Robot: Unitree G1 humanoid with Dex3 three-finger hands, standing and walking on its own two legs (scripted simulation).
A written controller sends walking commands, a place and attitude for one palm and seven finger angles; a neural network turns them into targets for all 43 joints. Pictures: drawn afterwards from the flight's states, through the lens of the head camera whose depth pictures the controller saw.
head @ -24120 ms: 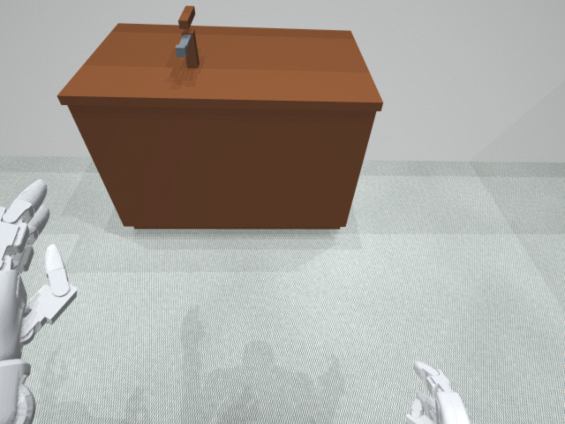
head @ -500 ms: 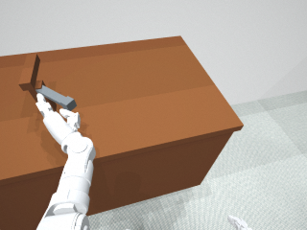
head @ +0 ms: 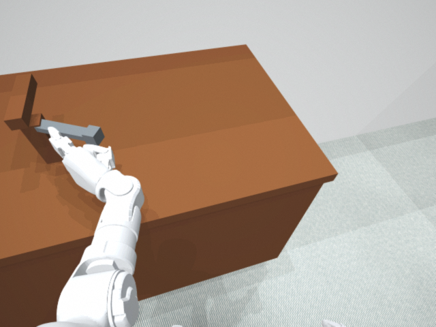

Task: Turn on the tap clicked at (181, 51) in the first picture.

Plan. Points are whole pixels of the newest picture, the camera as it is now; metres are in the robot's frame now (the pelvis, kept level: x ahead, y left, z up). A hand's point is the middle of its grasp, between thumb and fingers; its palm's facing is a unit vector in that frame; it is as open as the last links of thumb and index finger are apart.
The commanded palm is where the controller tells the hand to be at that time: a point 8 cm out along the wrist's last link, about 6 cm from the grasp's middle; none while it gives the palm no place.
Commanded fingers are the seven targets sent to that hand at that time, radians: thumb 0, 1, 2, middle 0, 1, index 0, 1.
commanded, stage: push the lever round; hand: left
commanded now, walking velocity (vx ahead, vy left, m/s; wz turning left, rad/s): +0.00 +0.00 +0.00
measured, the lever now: (93, 135) +0.46 +0.25 +0.09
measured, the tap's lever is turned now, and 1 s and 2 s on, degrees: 60 73 73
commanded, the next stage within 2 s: lift the hand up off the lever in 0.50 s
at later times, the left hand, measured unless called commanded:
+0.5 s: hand (117, 143) +0.45 +0.20 +0.08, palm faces +0.82 -0.56 -0.09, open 8.1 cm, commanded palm +0.40 +0.21 +0.08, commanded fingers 0.00 0.90 0.90 -0.15 -0.15 -0.15 -0.15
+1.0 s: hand (114, 137) +0.45 +0.20 +0.09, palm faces +0.82 -0.57 -0.07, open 7.8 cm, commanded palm +0.40 +0.21 +0.09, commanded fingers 0.00 0.90 0.90 -0.15 -0.15 -0.15 -0.15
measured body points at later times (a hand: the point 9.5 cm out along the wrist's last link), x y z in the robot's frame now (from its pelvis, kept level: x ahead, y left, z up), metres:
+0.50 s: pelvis +0.00 -0.01 +0.00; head +0.05 -0.01 +0.45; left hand +0.40 +0.23 +0.08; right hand +0.06 -0.26 -0.13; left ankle +0.02 +0.12 -0.70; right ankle +0.00 -0.07 -0.70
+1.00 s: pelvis +0.01 +0.00 +0.00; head +0.05 +0.00 +0.45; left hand +0.41 +0.23 +0.10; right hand +0.07 -0.25 -0.12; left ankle +0.02 +0.12 -0.70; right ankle +0.00 -0.07 -0.70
